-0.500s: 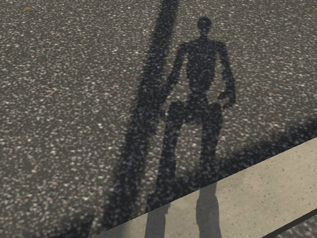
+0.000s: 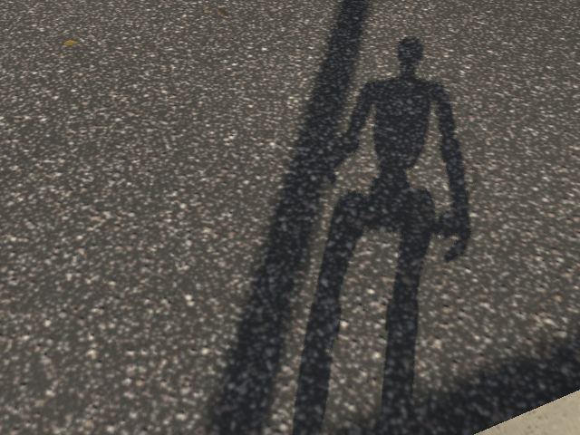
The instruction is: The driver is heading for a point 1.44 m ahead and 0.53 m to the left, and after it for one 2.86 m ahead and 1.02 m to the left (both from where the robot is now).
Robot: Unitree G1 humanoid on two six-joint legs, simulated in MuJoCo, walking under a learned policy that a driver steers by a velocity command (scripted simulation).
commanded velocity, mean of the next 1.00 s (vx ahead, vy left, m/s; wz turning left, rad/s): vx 0.50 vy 0.00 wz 0.53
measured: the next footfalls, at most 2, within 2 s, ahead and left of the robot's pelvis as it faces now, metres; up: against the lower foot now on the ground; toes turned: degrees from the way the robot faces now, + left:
left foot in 0.38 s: +0.32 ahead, +0.22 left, -0.06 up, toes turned +28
right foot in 0.80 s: +0.77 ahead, +0.19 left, -0.14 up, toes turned +28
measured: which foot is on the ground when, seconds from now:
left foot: up 0.00-0.36, down 0.38-0.76, up 0.78-1.00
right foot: down 0.00-0.52, up 0.54-0.78, down 0.80-1.00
